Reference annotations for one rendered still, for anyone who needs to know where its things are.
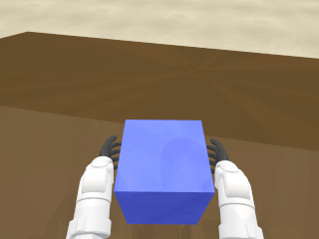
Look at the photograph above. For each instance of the robot left forearm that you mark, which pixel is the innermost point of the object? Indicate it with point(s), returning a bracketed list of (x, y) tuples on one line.
[(92, 212)]

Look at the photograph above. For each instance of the robot left hand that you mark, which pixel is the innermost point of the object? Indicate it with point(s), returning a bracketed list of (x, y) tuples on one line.
[(106, 149)]

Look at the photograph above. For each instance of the carton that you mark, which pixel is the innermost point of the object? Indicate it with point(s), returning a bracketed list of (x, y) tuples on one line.
[(163, 174)]

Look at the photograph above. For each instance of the robot right hand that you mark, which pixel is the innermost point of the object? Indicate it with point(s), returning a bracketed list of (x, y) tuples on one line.
[(219, 155)]

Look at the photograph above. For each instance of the robot right forearm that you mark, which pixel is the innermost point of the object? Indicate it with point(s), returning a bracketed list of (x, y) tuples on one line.
[(236, 205)]

